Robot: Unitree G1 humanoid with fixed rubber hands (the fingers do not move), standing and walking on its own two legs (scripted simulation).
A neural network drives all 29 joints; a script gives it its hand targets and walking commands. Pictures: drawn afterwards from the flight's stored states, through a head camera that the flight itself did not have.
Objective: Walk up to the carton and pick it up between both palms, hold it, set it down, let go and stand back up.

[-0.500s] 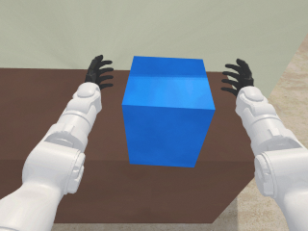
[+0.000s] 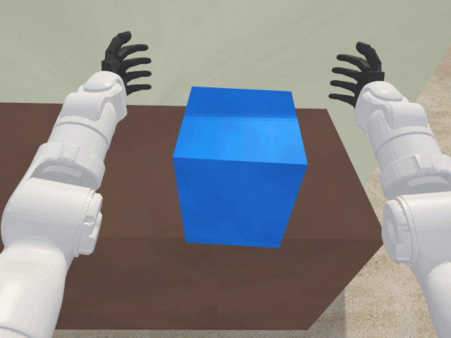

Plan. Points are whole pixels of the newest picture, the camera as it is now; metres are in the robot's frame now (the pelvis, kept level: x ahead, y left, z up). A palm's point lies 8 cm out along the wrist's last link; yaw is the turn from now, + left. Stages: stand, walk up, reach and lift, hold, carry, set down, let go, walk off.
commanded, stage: set down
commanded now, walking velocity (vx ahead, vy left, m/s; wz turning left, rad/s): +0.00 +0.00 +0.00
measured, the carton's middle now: (236, 169) +0.45 -0.04 +0.07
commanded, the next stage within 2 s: none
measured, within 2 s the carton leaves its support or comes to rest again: neither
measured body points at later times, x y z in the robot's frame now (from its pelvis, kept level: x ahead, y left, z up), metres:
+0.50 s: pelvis +0.01 +0.01 +0.01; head -0.01 +0.02 +0.46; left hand +0.45 +0.17 +0.22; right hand +0.42 -0.24 +0.22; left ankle +0.00 +0.13 -0.75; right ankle +0.04 -0.09 -0.75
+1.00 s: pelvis +0.00 +0.01 +0.00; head -0.02 +0.02 +0.45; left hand +0.38 +0.19 +0.16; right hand +0.36 -0.23 +0.17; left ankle +0.00 +0.13 -0.75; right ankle +0.04 -0.09 -0.75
